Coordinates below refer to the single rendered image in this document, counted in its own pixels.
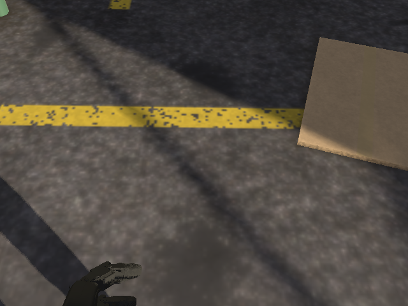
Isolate robot left hand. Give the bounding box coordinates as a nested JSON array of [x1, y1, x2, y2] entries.
[[62, 261, 142, 306]]

